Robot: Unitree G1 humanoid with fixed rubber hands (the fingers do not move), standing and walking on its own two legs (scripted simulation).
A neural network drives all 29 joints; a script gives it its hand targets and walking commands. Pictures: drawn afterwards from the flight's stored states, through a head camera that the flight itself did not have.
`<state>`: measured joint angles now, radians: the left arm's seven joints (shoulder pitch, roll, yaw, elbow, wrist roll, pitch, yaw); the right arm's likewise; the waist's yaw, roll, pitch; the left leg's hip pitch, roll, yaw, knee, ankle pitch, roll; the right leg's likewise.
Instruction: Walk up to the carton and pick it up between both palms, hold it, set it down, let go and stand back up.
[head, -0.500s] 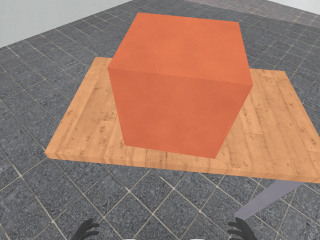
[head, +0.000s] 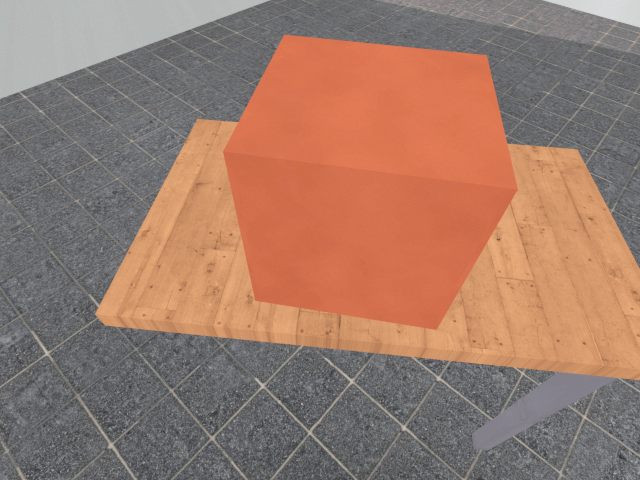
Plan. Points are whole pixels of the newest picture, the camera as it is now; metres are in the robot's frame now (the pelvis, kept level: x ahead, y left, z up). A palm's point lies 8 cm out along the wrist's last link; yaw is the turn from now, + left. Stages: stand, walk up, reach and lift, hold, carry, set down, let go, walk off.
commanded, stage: stand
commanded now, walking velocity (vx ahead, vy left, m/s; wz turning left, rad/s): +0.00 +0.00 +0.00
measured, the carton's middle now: (362, 186) +0.47 -0.04 +0.09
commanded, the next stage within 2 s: walk up in 1.04 s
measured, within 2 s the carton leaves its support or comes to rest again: neither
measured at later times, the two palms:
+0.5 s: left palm out of the picture +0.02 +0.21 -0.14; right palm out of the picture +0.03 -0.23 -0.14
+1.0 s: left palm out of the picture +0.00 +0.20 -0.14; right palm out of the picture +0.00 -0.21 -0.14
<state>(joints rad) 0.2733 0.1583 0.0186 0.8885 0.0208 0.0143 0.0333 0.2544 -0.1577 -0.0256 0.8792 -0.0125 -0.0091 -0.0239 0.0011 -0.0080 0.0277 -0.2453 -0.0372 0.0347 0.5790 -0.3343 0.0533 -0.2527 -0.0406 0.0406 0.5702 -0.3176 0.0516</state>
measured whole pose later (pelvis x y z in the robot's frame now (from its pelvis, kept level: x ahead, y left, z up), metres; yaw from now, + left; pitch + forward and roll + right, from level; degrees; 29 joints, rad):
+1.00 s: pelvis +0.02 -0.01 +0.01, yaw +0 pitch -3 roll +0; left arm 0.28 0.10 0.00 1.17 0.01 0.01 0.05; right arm 0.31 -0.11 -0.01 1.14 -0.01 -0.01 -0.05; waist 0.00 0.00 0.04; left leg -0.10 -0.04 0.02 0.46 -0.31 0.04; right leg -0.11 -0.04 0.03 0.47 -0.30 0.05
